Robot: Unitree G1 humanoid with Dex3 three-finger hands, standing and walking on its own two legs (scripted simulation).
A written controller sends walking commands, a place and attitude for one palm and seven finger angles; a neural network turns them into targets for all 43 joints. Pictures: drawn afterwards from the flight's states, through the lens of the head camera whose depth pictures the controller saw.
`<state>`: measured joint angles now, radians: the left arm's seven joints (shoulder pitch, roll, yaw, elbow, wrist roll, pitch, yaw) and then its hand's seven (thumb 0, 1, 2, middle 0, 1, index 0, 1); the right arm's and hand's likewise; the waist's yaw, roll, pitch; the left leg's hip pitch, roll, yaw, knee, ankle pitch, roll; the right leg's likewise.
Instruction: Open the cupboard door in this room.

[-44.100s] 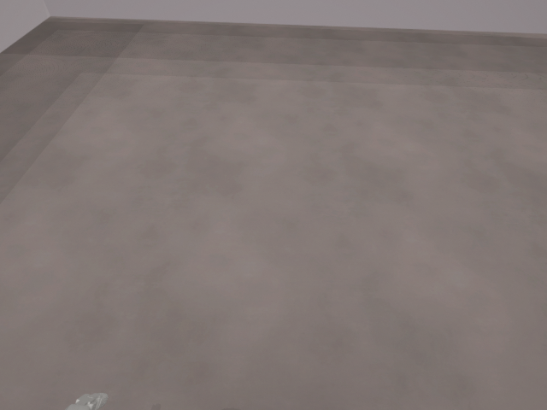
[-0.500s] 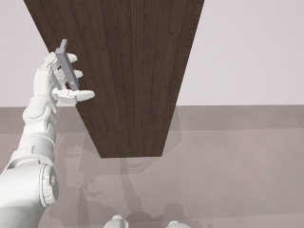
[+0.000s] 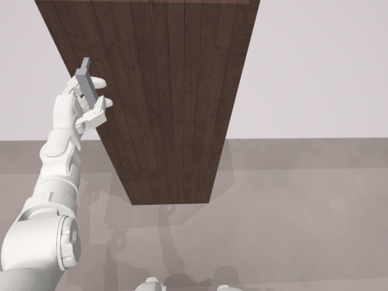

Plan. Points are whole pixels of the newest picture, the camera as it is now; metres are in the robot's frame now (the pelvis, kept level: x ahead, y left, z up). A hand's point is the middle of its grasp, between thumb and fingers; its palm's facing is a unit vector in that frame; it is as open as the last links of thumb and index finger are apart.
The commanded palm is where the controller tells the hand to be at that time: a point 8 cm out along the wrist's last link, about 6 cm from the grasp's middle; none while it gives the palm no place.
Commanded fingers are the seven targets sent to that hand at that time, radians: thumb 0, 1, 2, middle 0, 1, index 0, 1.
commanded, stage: pull the door open along its arc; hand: left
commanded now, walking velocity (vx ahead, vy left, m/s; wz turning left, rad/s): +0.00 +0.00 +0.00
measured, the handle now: (93, 90) +0.52 +0.20 +0.11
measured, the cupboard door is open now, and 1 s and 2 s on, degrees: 2 47 45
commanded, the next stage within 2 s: open thumb and fingers to let go in 1.06 s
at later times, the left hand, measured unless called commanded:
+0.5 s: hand (106, 142) +0.38 +0.16 +0.10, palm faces +0.04 -1.00 +0.06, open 6.0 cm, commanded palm +0.33 +0.20 +0.10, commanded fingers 0.00 0.90 0.90 -0.40 -1.35 -0.40 -1.35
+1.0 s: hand (167, 201) +0.26 +0.04 +0.10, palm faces +0.28 -0.96 -0.02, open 5.9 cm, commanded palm +0.18 +0.06 +0.10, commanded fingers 0.00 0.90 0.90 -0.40 -1.35 -0.40 -1.35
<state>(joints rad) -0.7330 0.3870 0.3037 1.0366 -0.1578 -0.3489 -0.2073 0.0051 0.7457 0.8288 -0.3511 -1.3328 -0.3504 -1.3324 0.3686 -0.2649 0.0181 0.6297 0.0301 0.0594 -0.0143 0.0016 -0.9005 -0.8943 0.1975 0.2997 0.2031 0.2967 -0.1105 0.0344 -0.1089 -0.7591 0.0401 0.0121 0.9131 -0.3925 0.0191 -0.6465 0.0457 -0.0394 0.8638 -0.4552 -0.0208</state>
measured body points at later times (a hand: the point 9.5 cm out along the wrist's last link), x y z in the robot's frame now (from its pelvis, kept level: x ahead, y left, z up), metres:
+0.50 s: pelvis +0.01 +0.00 +0.01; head +0.04 -0.01 +0.46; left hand +0.37 +0.21 +0.10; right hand +0.11 -0.26 -0.10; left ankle +0.03 +0.11 -0.69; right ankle -0.02 -0.11 -0.69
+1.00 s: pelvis +0.01 -0.03 +0.01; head +0.00 -0.05 +0.46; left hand +0.24 +0.09 +0.11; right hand +0.22 -0.22 -0.06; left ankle +0.03 +0.11 -0.69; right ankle -0.02 -0.11 -0.69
